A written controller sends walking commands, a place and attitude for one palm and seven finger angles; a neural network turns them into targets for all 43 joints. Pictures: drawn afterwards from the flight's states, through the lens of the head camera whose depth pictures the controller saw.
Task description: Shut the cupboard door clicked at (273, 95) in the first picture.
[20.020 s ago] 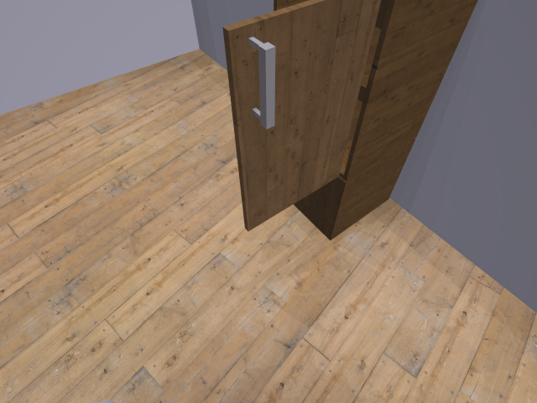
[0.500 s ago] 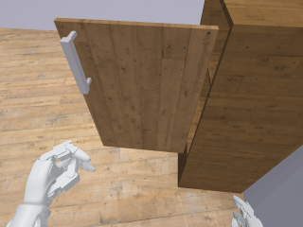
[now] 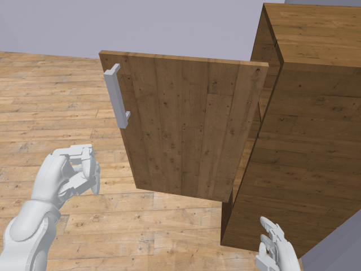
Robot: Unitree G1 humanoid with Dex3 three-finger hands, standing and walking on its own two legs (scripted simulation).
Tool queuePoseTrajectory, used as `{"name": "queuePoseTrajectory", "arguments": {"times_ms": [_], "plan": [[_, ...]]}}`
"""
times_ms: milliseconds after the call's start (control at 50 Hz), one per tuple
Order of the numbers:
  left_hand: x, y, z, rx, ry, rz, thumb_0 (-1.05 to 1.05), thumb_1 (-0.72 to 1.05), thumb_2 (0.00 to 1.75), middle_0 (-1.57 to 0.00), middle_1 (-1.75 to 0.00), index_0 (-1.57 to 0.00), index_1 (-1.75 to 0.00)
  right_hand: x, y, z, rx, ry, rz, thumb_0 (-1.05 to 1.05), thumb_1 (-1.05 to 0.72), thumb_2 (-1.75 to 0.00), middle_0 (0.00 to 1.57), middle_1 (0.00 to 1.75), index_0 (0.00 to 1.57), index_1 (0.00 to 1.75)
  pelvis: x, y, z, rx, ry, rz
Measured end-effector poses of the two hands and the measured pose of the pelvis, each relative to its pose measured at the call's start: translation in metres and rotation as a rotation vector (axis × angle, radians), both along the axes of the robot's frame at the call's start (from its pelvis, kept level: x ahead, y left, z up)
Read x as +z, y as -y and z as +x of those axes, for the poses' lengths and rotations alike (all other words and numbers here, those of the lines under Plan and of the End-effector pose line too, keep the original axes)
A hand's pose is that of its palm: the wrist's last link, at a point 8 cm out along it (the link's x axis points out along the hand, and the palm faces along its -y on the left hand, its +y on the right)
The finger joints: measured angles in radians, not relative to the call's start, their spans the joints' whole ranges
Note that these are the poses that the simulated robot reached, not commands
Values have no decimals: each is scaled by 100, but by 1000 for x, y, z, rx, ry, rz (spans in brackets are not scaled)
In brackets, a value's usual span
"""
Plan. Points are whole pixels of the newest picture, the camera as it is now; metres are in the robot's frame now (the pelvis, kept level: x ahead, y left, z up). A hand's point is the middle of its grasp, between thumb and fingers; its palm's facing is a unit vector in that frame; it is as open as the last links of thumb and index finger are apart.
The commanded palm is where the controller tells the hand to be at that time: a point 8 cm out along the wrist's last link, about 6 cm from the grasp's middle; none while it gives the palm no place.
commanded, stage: raise the hand and make a fist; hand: left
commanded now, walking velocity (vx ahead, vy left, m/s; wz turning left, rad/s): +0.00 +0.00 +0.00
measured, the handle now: (119, 97) +0.47 +0.22 +0.15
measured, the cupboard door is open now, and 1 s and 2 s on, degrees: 90 90 90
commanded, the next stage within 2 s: bring the fist close to the handle in 0.44 s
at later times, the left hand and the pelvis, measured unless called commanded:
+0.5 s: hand (97, 178) +0.23 +0.18 +0.16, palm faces +0.03 -1.00 -0.09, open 3.1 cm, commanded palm +0.19 +0.23 +0.16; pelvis -0.01 -0.01 +0.00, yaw -1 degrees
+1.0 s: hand (110, 147) +0.30 +0.18 +0.16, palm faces +0.01 -1.00 -0.07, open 3.1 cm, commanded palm +0.27 +0.23 +0.16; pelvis -0.01 -0.02 +0.00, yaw -1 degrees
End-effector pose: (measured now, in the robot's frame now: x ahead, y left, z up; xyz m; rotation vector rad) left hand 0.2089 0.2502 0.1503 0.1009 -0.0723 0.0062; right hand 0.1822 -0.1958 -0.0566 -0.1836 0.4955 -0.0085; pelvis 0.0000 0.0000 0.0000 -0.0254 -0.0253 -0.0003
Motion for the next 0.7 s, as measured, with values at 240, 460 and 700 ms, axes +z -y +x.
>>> {"name": "queuePoseTrajectory", "arguments": {"times_ms": [240,460,700], "plan": [[7,5,7,-13,-31,-23,1,90,90,-130,-149,-130,-150,-1,24,-13,-59,-33,-17,1,-90,-89,20,30,20,30,4,3,-3,-13,17,8],[9,12,-5,18,2,-10,1,89,90,-130,-150,-130,-150,2,34,-19,-67,-22,-26,1,-90,-90,20,30,20,30,4,11,-8,-11,31,11],[10,16,7,23,-3,-2,1,89,90,-130,-150,-130,-150,-4,37,-22,-66,-24,-9,1,-90,-90,20,30,20,30,4,19,-14,-4,34,16]]}}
